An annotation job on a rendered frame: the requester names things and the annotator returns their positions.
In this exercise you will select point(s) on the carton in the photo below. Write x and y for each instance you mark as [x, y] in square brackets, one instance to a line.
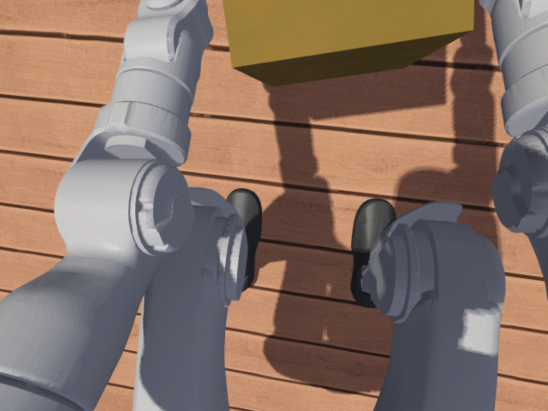
[283, 42]

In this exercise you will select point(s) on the robot right foot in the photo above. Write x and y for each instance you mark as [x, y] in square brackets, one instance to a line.
[371, 219]

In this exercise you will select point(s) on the robot left upper arm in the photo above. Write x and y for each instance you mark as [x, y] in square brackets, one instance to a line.
[63, 333]

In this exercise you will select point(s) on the right robot forearm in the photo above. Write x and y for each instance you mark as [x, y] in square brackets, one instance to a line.
[520, 32]

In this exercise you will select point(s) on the robot right thigh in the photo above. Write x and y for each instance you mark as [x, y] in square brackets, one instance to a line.
[444, 357]

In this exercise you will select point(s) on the left robot forearm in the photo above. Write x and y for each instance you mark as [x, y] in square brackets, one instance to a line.
[148, 113]

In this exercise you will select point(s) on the robot right upper arm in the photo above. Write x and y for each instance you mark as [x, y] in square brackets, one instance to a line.
[520, 191]

